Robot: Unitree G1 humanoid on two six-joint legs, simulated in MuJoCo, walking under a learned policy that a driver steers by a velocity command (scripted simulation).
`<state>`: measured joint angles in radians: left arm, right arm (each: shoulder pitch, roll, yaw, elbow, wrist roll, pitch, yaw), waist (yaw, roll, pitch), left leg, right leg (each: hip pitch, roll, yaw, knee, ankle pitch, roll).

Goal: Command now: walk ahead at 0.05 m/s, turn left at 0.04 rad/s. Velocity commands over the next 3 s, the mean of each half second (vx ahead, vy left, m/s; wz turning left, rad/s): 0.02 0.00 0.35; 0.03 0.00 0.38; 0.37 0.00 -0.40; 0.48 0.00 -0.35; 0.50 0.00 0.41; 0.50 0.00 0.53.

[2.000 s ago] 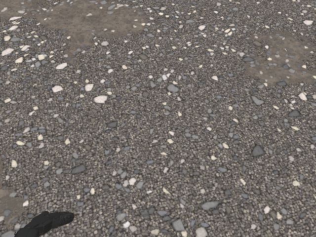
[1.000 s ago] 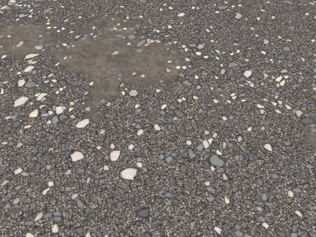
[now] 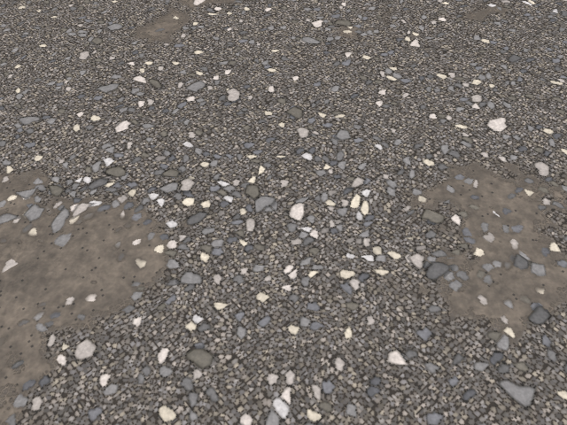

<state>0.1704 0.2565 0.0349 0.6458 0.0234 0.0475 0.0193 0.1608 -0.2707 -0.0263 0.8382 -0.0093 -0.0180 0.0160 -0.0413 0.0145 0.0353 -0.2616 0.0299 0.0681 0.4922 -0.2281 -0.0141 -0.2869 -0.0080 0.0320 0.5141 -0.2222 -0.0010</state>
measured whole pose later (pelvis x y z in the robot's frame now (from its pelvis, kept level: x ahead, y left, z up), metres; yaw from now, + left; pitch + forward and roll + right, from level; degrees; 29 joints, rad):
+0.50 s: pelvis +0.01 +0.04 +0.00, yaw +14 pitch +2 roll -2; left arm 0.11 0.31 0.09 0.71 0.00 0.04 0.07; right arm 0.19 -0.30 -0.06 0.77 0.00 0.01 0.01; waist -0.02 -0.03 0.06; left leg -0.32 -0.04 0.00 0.55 -0.26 0.08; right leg -0.50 0.00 0.03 1.15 -0.49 0.06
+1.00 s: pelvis +0.05 +0.02 +0.00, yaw +25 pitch +0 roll +0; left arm 0.22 0.27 0.06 0.78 0.00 -0.03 0.01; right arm 0.15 -0.26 -0.02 0.73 -0.02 0.02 -0.01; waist 0.00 0.02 0.00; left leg -0.28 -0.11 -0.15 0.59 -0.35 0.05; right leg -0.24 0.02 0.07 0.51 -0.30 0.01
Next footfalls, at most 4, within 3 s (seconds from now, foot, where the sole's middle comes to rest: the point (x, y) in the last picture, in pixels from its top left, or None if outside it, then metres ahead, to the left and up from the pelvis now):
0.96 right None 0.14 -0.08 -0.77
1.26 left None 0.13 0.19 -0.77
1.74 right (299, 417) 0.51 0.00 -0.77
2.28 left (213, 305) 0.82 0.21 -0.77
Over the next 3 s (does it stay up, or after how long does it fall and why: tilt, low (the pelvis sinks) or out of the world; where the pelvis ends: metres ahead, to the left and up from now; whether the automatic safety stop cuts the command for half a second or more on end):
stays up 1.06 0.15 0.01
